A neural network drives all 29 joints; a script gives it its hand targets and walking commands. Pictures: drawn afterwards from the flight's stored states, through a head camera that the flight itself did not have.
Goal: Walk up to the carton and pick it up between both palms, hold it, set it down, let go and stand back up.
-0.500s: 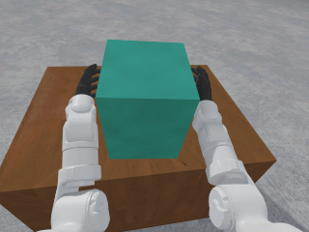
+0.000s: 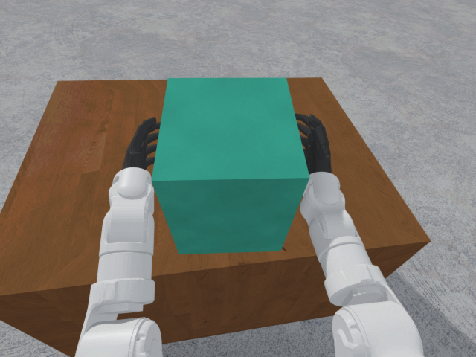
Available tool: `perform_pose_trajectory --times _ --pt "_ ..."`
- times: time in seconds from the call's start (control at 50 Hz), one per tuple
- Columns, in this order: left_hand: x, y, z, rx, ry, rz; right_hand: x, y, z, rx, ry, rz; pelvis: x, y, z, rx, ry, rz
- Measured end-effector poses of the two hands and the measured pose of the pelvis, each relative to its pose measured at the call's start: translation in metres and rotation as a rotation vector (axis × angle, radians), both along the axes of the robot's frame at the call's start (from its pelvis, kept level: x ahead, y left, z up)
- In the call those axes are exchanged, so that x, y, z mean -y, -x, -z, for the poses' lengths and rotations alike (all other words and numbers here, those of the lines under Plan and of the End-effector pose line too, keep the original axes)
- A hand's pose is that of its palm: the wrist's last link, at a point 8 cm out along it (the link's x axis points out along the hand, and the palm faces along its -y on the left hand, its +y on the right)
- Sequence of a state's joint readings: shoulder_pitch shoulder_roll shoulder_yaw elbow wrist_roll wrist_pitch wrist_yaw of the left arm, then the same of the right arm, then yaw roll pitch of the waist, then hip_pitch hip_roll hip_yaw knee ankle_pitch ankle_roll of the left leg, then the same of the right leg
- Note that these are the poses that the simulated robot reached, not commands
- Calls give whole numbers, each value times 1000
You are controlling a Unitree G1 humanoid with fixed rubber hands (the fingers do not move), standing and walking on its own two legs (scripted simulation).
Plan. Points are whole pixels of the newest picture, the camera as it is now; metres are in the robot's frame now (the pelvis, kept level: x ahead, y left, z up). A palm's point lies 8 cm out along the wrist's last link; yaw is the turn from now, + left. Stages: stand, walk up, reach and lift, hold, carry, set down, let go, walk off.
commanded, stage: set down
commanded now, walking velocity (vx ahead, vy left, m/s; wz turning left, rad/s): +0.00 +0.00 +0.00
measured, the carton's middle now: (229, 171) +0.40 -0.01 +0.08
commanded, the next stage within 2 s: none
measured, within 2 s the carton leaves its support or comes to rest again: neither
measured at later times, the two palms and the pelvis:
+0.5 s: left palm (145, 165) +0.39 +0.13 +0.11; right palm (316, 164) +0.38 -0.16 +0.13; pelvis +0.00 +0.01 +0.00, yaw -2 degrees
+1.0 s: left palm (155, 168) +0.42 +0.12 +0.07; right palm (311, 167) +0.40 -0.17 +0.09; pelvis +0.01 +0.00 +0.00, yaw -3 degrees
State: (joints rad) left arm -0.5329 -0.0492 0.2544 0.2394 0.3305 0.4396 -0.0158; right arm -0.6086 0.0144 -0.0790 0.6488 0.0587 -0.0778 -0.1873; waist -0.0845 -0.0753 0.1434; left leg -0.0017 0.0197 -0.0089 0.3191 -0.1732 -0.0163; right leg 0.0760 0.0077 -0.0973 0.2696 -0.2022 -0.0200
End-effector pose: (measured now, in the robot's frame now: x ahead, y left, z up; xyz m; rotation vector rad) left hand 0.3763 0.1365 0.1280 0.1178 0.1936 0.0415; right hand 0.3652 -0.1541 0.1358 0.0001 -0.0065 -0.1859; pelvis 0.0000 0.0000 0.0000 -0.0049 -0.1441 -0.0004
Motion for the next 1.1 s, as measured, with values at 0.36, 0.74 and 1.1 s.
perform_pose_trajectory --times 0.36,0.74,1.1 --pt "2 -10 11 -41 7 14 1 -3 12 -38 -7 21 -7 7 -2 -52 -1 21" --pt "7 -28 46 -99 38 10 6 -24 34 -100 -14 19 -2 -6 -3 -112 -7 43" --pt "16 -48 66 -124 44 20 15 -39 55 -131 -1 37 0 -15 -2 -190 -13 50"
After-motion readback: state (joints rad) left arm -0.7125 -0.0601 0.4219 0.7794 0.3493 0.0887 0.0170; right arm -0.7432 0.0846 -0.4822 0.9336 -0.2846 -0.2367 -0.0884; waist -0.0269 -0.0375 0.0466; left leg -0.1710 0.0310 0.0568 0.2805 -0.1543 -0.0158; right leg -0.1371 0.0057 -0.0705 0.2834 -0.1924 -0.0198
